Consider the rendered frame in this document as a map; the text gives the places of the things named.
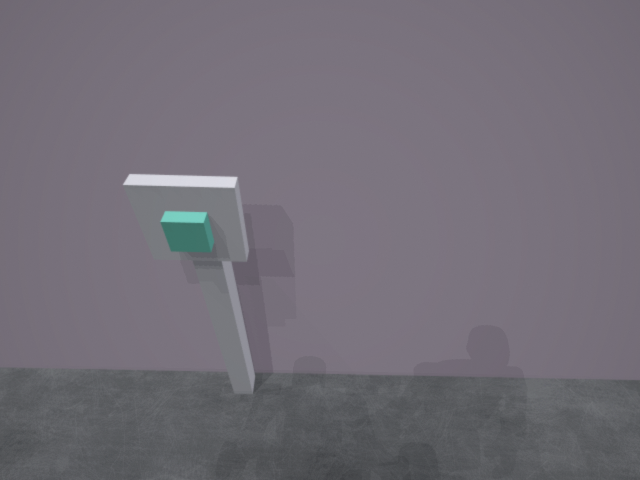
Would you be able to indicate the button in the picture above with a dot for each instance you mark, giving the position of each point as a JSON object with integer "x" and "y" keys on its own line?
{"x": 187, "y": 231}

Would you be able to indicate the panel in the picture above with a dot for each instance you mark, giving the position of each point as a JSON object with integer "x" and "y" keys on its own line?
{"x": 150, "y": 196}

